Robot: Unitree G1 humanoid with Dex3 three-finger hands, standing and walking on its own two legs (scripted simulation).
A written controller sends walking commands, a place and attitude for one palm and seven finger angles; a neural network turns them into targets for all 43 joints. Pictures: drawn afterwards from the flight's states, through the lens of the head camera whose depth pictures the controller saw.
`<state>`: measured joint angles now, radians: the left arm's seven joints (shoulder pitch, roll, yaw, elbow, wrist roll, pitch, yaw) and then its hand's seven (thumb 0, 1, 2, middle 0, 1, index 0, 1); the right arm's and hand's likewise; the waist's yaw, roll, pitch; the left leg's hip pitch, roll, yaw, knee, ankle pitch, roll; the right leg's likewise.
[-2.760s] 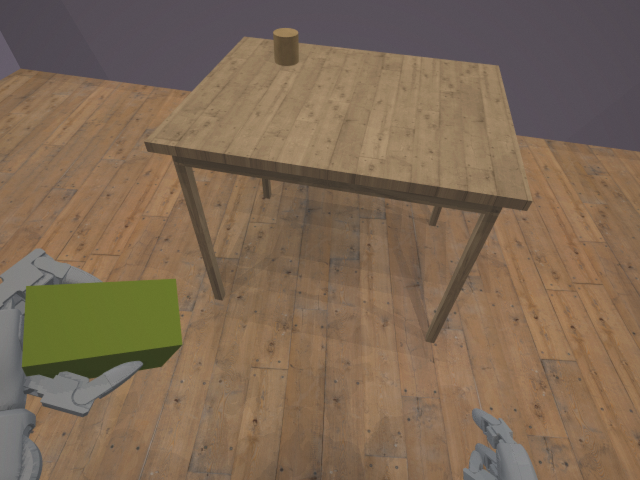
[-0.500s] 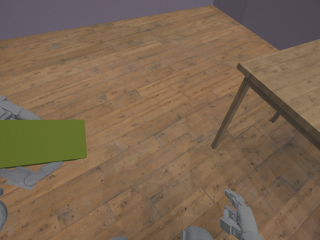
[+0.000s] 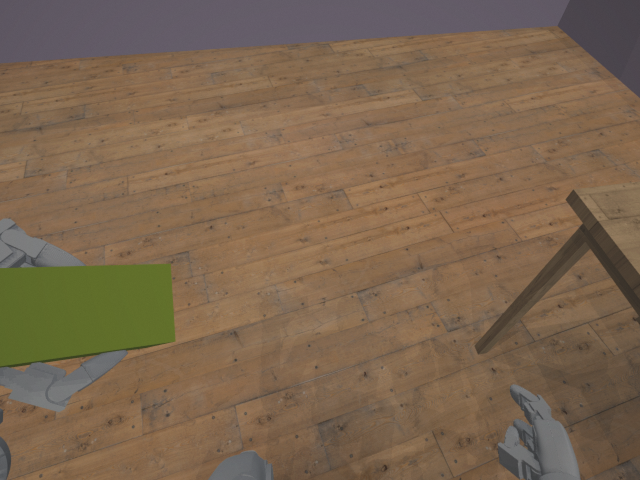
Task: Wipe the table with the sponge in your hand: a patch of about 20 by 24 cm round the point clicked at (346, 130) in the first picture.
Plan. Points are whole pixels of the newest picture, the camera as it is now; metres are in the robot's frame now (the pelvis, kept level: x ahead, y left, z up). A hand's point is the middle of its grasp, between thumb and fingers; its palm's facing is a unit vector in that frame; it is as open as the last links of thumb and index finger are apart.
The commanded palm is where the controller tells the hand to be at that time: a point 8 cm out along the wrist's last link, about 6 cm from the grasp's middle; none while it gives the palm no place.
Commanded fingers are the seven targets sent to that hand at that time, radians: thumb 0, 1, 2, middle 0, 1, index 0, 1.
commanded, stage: walk to a spot facing it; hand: left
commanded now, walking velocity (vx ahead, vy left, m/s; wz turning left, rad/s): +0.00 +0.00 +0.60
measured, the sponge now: (109, 314) +0.23 +0.20 +0.17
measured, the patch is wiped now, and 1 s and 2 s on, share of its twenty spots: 0.00 0.00 0.00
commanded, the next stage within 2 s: none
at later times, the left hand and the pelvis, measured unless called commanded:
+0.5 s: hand out of the picture +0.13 +0.25 +0.17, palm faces +0.62 -0.63 -0.48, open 10.1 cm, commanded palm +0.08 +0.27 +0.18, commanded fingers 0.00 0.10 1.30 -1.20 -1.60 -1.20 -1.60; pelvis +0.00 -0.04 -0.01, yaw +16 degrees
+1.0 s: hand out of the picture -0.03 +0.26 +0.18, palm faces +0.81 -0.44 -0.38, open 10.1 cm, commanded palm -0.10 +0.26 +0.18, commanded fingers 0.00 0.10 1.30 -1.20 -1.60 -1.20 -1.60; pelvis -0.07 -0.06 +0.00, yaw +35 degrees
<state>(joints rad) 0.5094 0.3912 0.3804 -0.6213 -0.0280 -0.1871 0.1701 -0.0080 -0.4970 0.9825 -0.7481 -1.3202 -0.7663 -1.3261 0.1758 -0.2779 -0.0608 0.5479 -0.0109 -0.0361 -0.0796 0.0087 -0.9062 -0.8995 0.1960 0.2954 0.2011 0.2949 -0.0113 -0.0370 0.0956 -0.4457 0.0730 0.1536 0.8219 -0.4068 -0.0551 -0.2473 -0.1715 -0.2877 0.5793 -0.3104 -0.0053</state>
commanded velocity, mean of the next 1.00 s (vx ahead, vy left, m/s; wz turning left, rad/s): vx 0.07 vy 0.00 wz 0.59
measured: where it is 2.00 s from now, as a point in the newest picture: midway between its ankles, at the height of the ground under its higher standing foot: outside the picture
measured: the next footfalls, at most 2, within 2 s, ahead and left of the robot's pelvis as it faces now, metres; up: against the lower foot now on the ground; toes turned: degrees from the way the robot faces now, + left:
left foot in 0.08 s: +0.09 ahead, +0.12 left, +0.00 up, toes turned +11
right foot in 0.48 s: +0.06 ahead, -0.14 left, +0.00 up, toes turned +12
